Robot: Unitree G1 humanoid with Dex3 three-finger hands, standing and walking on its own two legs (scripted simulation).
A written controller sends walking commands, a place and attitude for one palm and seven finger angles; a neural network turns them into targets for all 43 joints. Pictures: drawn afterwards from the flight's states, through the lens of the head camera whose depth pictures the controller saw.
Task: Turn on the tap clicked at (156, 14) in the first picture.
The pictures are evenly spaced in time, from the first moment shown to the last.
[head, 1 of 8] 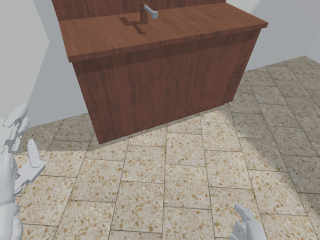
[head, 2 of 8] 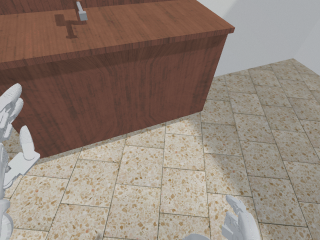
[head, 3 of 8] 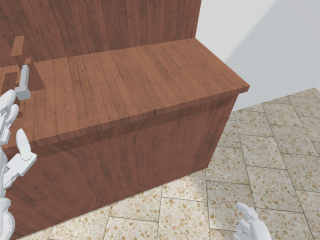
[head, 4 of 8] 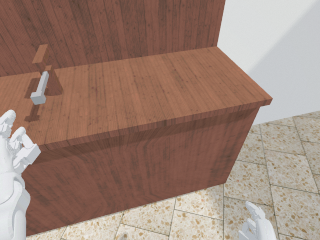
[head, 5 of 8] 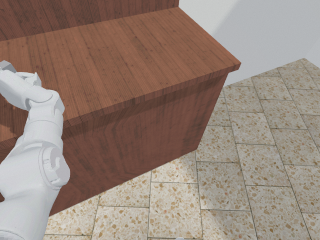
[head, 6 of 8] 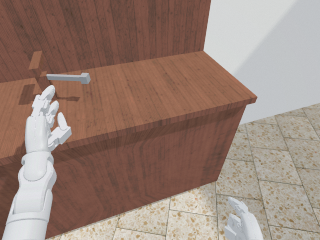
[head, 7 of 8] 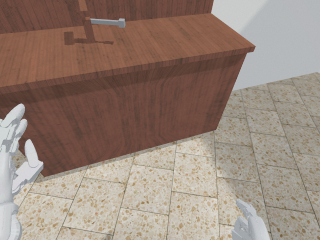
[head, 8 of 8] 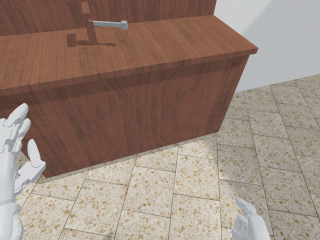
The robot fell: no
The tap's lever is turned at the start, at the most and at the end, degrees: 0 67 67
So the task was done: yes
